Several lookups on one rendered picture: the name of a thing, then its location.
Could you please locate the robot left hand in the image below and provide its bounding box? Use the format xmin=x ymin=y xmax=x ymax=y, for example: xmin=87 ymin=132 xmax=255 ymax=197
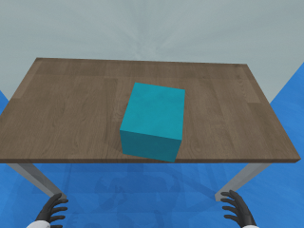
xmin=35 ymin=193 xmax=68 ymax=228

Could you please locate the robot right hand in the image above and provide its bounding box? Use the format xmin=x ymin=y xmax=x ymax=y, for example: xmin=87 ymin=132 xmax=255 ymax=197
xmin=220 ymin=189 xmax=257 ymax=228

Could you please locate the table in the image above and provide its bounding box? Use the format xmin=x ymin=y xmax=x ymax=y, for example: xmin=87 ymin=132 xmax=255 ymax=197
xmin=0 ymin=57 xmax=301 ymax=201

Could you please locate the carton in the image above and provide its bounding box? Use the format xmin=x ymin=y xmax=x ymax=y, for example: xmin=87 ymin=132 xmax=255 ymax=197
xmin=120 ymin=83 xmax=185 ymax=162

